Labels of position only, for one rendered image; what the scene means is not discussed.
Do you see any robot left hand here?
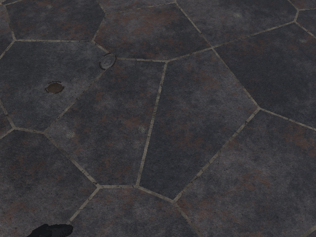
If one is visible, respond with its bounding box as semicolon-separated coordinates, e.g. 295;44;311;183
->
27;223;73;237

